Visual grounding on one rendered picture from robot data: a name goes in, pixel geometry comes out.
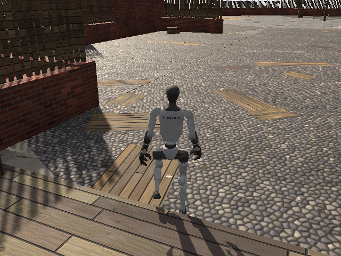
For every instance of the right robot hand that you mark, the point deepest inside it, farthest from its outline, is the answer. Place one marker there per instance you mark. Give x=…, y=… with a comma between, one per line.
x=198, y=153

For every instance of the robot left upper arm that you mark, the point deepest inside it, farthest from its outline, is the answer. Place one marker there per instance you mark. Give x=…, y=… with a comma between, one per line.
x=152, y=122

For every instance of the left robot forearm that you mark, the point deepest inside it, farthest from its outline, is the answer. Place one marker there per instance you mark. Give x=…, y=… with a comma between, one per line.
x=146, y=143

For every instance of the robot right upper arm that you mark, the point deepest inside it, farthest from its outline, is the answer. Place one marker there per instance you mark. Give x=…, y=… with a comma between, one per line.
x=190, y=123

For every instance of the robot head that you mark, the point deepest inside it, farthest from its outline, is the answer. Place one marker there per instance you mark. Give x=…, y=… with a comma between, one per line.
x=172, y=92

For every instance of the right robot forearm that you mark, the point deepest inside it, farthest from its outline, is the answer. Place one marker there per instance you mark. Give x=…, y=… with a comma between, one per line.
x=195, y=143

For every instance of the left robot hand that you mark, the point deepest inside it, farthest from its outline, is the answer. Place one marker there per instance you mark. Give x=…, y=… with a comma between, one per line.
x=142, y=158

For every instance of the robot left thigh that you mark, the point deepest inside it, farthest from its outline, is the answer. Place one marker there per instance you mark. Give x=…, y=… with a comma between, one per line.
x=157, y=154

